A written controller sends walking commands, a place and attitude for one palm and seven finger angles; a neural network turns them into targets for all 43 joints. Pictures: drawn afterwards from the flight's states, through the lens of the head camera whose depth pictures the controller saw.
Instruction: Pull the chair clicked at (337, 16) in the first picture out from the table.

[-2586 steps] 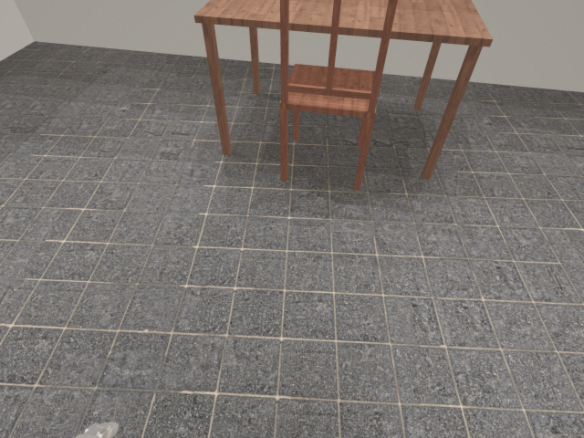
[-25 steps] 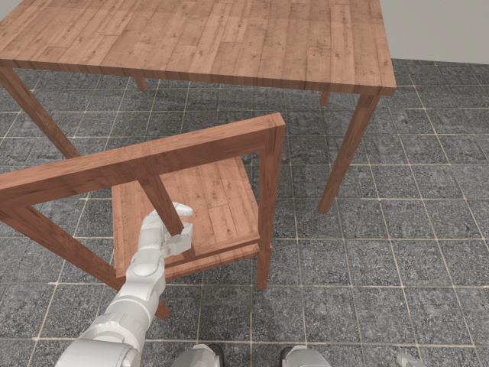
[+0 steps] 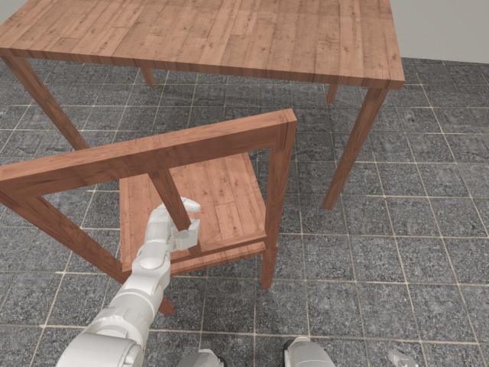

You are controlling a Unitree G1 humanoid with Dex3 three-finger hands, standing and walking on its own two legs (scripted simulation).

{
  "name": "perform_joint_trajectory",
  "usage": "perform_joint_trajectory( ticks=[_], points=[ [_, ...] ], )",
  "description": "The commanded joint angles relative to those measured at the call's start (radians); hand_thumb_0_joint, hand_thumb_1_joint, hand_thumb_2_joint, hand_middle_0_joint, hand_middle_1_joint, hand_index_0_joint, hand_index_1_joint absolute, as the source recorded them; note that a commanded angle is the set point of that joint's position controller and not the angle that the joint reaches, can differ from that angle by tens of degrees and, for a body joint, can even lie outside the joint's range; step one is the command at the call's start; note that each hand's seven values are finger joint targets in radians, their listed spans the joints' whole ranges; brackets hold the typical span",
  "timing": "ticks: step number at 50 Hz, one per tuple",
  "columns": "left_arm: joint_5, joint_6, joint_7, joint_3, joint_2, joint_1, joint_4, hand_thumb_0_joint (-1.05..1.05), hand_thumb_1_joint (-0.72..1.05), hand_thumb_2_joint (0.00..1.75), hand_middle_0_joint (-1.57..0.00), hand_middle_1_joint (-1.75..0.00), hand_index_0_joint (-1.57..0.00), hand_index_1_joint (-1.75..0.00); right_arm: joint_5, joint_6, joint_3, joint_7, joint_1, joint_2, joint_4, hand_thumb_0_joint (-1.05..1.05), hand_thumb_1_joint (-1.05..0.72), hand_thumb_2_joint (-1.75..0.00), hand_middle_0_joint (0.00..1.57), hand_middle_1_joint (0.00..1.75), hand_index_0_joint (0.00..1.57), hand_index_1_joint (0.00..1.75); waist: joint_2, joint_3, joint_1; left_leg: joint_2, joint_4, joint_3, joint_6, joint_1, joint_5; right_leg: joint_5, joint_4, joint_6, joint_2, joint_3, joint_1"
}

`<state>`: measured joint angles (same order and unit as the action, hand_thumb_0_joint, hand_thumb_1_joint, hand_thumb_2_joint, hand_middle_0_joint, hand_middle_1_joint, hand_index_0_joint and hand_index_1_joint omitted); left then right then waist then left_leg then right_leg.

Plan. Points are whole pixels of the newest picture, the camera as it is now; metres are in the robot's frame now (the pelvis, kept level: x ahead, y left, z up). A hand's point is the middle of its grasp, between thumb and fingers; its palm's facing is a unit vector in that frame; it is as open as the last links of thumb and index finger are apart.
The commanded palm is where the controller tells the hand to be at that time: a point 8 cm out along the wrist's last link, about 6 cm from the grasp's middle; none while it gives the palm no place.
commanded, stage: step backward, pulling the chair out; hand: left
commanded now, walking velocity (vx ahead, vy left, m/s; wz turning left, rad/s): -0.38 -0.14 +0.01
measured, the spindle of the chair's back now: (180, 218) +0.38 +0.12 -0.05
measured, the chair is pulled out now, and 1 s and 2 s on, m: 0.33 0.45 0.62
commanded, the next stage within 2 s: none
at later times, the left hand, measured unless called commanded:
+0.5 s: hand (186, 254) +0.31 +0.11 -0.06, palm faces -0.08 -0.98 -0.18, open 5.6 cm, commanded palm +0.30 +0.16 -0.05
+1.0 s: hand (180, 306) +0.22 +0.11 -0.06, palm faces -0.07 -0.98 -0.18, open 5.6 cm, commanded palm +0.21 +0.17 -0.05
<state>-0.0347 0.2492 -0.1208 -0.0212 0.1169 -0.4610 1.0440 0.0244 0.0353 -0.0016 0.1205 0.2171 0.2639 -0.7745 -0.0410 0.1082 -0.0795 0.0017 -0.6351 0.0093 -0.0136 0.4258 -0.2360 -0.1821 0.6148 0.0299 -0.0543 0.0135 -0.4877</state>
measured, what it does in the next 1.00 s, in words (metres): walks backwards: right foot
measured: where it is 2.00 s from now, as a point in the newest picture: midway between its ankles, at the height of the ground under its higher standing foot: outside the picture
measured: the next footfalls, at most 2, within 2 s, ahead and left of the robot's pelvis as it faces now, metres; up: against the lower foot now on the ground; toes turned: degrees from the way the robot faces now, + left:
right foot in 0.58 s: -0.05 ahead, -0.13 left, +0.00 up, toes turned -3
right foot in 1.52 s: -0.16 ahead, -0.15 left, +0.00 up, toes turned -4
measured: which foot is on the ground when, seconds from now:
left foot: down 0.00-1.00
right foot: down 0.00-0.46, up 0.48-0.56, down 0.58-1.00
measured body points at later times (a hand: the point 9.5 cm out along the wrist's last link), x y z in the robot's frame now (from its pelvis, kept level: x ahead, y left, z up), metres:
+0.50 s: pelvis -0.05 +0.00 +0.01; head +0.04 +0.00 +0.45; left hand +0.31 +0.16 -0.04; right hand +0.04 -0.28 -0.11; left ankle -0.01 +0.12 -0.72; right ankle +0.01 -0.13 -0.72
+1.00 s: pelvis -0.13 +0.00 +0.01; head -0.05 +0.00 +0.45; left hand +0.22 +0.16 -0.04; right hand -0.06 -0.28 -0.11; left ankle -0.08 +0.12 -0.72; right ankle -0.10 -0.13 -0.72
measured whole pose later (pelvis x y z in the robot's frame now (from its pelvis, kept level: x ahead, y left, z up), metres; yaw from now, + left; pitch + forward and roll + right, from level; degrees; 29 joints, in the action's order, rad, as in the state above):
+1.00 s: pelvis -0.13 +0.00 +0.01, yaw -2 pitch +3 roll +0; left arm -0.04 0.20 -0.09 0.00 0.18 -0.43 0.96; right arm 0.00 -0.02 -0.01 0.13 0.22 0.27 -0.72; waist 0.01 0.13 -0.06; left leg 0.01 -0.57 0.03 0.00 0.41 -0.21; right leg -0.25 0.60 0.00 -0.02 0.01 -0.41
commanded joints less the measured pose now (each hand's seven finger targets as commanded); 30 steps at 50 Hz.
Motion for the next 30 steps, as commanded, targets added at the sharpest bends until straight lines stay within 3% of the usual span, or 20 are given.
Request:
perform_joint_trajectory(
  ticks=[1,2,3,4,6,7,8,10,11,13,14,16,18,19,20,22,24,25,27,30],
  points=[
    [0.011,0.048,0.012,0.035,0.152,-0.3,-0.233,0.0,0.9,0.9,-0.5,-1.45,-0.5,-1.45,0.0,0.013,-0.046,0.008,0.02,0.13,0.135,0.0,-0.9,-0.9,0.2,0.3,0.2,0.3,-0.066,-0.442,0.051,-0.223,0.215,0.174,0.072,-0.166,0.29,0.053,0.043,-0.014,-0.011,-0.013,0.222],
    [0.018,0.05,0.015,0.046,0.135,-0.333,-0.253,0.0,0.9,0.9,-0.5,-1.45,-0.5,-1.45,-0.01,0.005,-0.044,0.009,0.006,0.123,0.142,0.0,-0.9,-0.9,0.2,0.3,0.2,0.3,-0.15,-0.441,0.049,-0.244,0.213,0.198,0.088,-0.163,0.332,-0.013,0.106,-0.016,0.004,-0.008,0.192],
    [0.023,0.047,0.015,0.038,0.141,-0.323,-0.25,0.0,0.9,0.9,-0.5,-1.45,-0.5,-1.45,-0.017,0.0,-0.044,0.007,0.007,0.112,0.144,0.0,-0.9,-0.9,0.2,0.3,0.2,0.3,-0.193,-0.43,0.051,-0.261,0.2,0.203,0.1,-0.172,0.422,-0.07,0.141,-0.022,0.003,-0.015,0.167],
    [0.024,0.046,0.014,0.021,0.158,-0.309,-0.255,0.0,0.9,0.9,-0.5,-1.45,-0.5,-1.45,-0.021,-0.002,-0.051,0.005,0.021,0.115,0.143,0.0,-0.9,-0.9,0.2,0.3,0.2,0.3,-0.168,-0.44,0.052,-0.271,0.173,0.214,0.109,-0.21,0.512,-0.106,0.133,-0.025,0.012,-0.018,0.151],
    [0.033,0.05,0.017,0.024,0.144,-0.293,-0.247,0.0,0.9,0.9,-0.5,-1.45,-0.5,-1.45,-0.025,0.0,-0.056,-0.009,0.043,0.112,0.134,0.0,-0.9,-0.9,0.2,0.3,0.2,0.3,-0.137,-0.441,0.046,-0.268,0.093,0.182,0.102,-0.293,0.701,0.009,0.048,-0.035,0.003,-0.029,0.158],
    [0.037,0.052,0.02,0.028,0.145,-0.298,-0.249,0.0,0.9,0.9,-0.5,-1.45,-0.5,-1.45,-0.024,0.001,-0.055,-0.014,0.044,0.109,0.131,0.0,-0.9,-0.9,0.2,0.3,0.2,0.3,-0.13,-0.442,0.042,-0.259,0.072,0.164,0.087,-0.283,0.706,0.085,0.007,-0.039,-0.005,-0.038,0.195],
    [0.041,0.06,0.022,0.033,0.149,-0.31,-0.266,0.0,0.9,0.9,-0.5,-1.45,-0.5,-1.45,-0.021,0.0,-0.054,-0.015,0.058,0.114,0.132,0.0,-0.9,-0.9,0.2,0.3,0.2,0.3,-0.114,-0.466,0.029,-0.237,0.048,0.136,0.066,-0.288,0.723,0.259,-0.033,-0.042,-0.019,-0.043,0.243],
    [0.032,0.057,0.016,-0.029,0.225,-0.246,-0.249,0.0,0.9,0.9,-0.5,-1.45,-0.5,-1.45,-0.009,-0.01,-0.067,-0.003,0.056,0.122,0.139,0.0,-0.9,-0.9,0.2,0.3,0.2,0.3,-0.004,-0.508,0.025,-0.188,0.029,0.089,0.017,-0.197,0.561,0.521,-0.058,-0.061,-0.069,-0.086,0.367],
    [0.028,0.06,0.016,-0.027,0.231,-0.232,-0.264,0.0,0.9,0.9,-0.5,-1.45,-0.5,-1.45,-0.004,-0.013,-0.066,0.001,0.05,0.116,0.153,0.0,-0.9,-0.9,0.2,0.3,0.2,0.3,0.04,-0.523,0.022,-0.143,-0.001,0.049,-0.006,-0.158,0.414,0.597,-0.073,-0.084,-0.123,-0.129,0.404],
    [0.024,0.057,0.013,-0.04,0.26,-0.205,-0.273,0.0,0.9,0.9,-0.5,-1.45,-0.5,-1.45,-0.001,-0.013,-0.062,0.01,0.014,0.106,0.167,0.0,-0.9,-0.9,0.2,0.3,0.2,0.3,0.082,-0.515,0.033,-0.052,-0.111,0.021,-0.033,-0.09,-0.067,0.622,-0.161,-0.144,-0.247,-0.23,0.395],
    [0.02,0.039,0.011,-0.056,0.282,-0.16,-0.248,0.0,0.9,0.9,-0.5,-1.45,-0.5,-1.45,-0.001,-0.016,-0.06,0.014,0.002,0.114,0.169,0.0,-0.9,-0.9,0.2,0.3,0.2,0.3,0.099,-0.497,0.047,-0.032,-0.148,0.043,-0.032,-0.053,-0.195,0.583,-0.187,-0.164,-0.28,-0.244,0.387],
    [0.025,0.012,0.01,-0.042,0.257,-0.171,-0.263,0.0,0.9,0.9,-0.5,-1.45,-0.5,-1.45,-0.008,-0.019,-0.045,0.016,-0.006,0.116,0.167,0.0,-0.9,-0.9,0.2,0.3,0.2,0.3,0.125,-0.471,0.045,-0.033,-0.133,0.076,-0.027,-0.027,-0.222,0.567,-0.181,-0.17,-0.295,-0.211,0.392],
    [0.024,-0.002,0.011,-0.036,0.239,-0.165,-0.279,0.0,0.9,0.9,-0.5,-1.45,-0.5,-1.45,-0.01,-0.021,-0.038,0.023,0.002,0.12,0.159,0.0,-0.9,-0.9,0.2,0.3,0.2,0.3,0.165,-0.467,0.033,-0.051,0.022,0.075,-0.018,-0.056,-0.113,0.591,-0.144,-0.13,-0.241,-0.139,0.427],
    [0.018,-0.012,0.009,-0.028,0.236,-0.154,-0.27,0.0,0.9,0.9,-0.5,-1.45,-0.5,-1.45,-0.009,-0.028,-0.04,0.031,0.005,0.133,0.155,0.0,-0.9,-0.9,0.2,0.3,0.2,0.3,0.162,-0.444,0.027,-0.07,0.123,0.07,-0.008,-0.109,0.046,0.54,-0.127,-0.093,-0.186,-0.088,0.399],
    [0.011,-0.011,0.013,-0.008,0.214,-0.159,-0.305,0.0,0.9,0.9,-0.5,-1.45,-0.5,-1.45,-0.007,-0.036,-0.044,0.032,0.002,0.14,0.171,0.0,-0.9,-0.9,0.2,0.3,0.2,0.3,0.093,-0.451,0.031,-0.118,0.192,0.097,0.018,-0.154,0.245,0.43,-0.109,-0.046,-0.113,-0.05,0.366],
    [0.011,0.005,0.025,0.035,0.171,-0.232,-0.365,0.0,0.9,0.9,-0.5,-1.45,-0.5,-1.45,-0.013,-0.052,-0.033,0.022,-0.035,0.126,0.2,0.0,-0.9,-0.9,0.2,0.3,0.2,0.3,-0.132,-0.438,0.043,-0.223,0.247,0.177,0.072,-0.145,0.361,0.114,0.019,-0.018,-0.014,-0.008,0.31],
    [0.015,0.003,0.025,0.022,0.184,-0.243,-0.361,0.0,0.9,0.9,-0.5,-1.45,-0.5,-1.45,-0.023,-0.059,-0.037,0.015,-0.031,0.117,0.194,0.0,-0.9,-0.9,0.2,0.3,0.2,0.3,-0.209,-0.412,0.048,-0.275,0.259,0.216,0.107,-0.135,0.424,-0.131,0.126,-0.03,0.009,-0.012,0.241],
    [0.016,0.007,0.024,0.025,0.166,-0.248,-0.35,0.0,0.9,0.9,-0.5,-1.45,-0.5,-1.45,-0.028,-0.054,-0.041,0.007,-0.01,0.108,0.182,0.0,-0.9,-0.9,0.2,0.3,0.2,0.3,-0.212,-0.405,0.05,-0.288,0.227,0.226,0.122,-0.182,0.498,-0.185,0.122,-0.036,0.014,-0.018,0.199],
    [0.026,0.023,0.023,0.03,0.154,-0.264,-0.317,0.0,0.9,0.9,-0.5,-1.45,-0.5,-1.45,-0.03,-0.036,-0.05,-0.008,0.033,0.11,0.151,0.0,-0.9,-0.9,0.2,0.3,0.2,0.3,-0.141,-0.44,0.038,-0.289,0.116,0.216,0.122,-0.362,0.782,-0.074,0.01,-0.041,0.01,-0.032,0.16],
    [0.047,0.043,0.028,0.023,0.173,-0.287,-0.268,0.0,0.9,0.9,-0.5,-1.45,-0.5,-1.45,-0.031,-0.028,-0.056,-0.019,0.052,0.121,0.122,0.0,-0.9,-0.9,0.2,0.3,0.2,0.3,-0.146,-0.452,0.025,-0.265,0.063,0.172,0.091,-0.398,0.848,0.11,-0.08,-0.04,0.001,-0.041,0.202]
  ],
)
